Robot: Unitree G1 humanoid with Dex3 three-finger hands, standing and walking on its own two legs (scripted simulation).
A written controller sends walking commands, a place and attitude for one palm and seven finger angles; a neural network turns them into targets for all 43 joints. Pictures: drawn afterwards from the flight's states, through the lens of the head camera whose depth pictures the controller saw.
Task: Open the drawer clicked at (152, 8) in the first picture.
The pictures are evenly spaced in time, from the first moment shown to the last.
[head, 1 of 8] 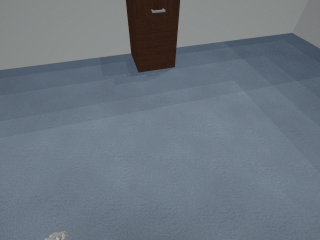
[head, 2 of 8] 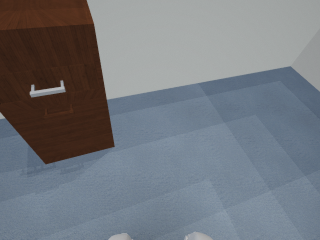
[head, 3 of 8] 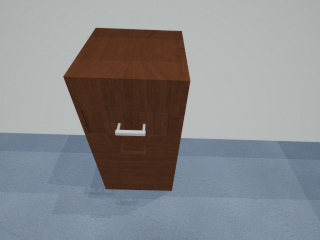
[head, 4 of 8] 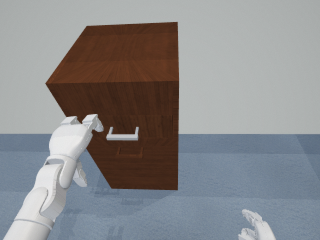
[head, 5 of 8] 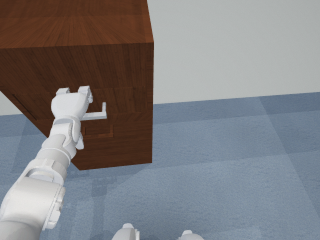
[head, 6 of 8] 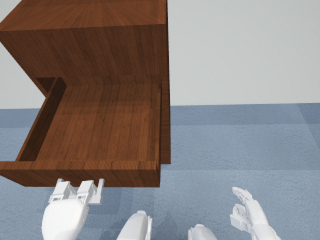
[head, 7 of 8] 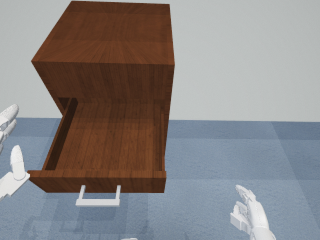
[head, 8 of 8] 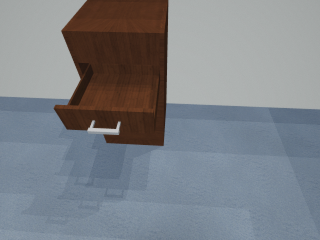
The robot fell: no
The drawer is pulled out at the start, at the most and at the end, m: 0.00 0.30 0.30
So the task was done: yes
